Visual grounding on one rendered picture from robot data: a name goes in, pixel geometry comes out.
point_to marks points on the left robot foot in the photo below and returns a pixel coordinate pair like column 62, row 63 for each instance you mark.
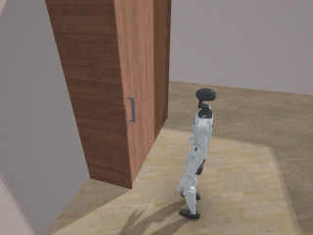
column 188, row 213

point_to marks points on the wardrobe door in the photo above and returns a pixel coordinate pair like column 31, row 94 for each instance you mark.
column 135, row 36
column 160, row 25

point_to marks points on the left robot forearm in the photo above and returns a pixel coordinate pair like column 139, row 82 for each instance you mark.
column 197, row 161

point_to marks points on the right robot hand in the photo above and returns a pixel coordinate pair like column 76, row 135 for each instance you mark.
column 190, row 139

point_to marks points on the humanoid robot head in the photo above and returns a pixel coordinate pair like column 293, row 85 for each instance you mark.
column 205, row 94

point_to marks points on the left robot hand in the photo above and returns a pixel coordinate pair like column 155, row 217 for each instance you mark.
column 184, row 183

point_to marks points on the robot left upper arm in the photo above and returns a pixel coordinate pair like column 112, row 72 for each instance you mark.
column 202, row 131

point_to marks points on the handle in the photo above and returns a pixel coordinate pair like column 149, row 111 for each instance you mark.
column 133, row 109

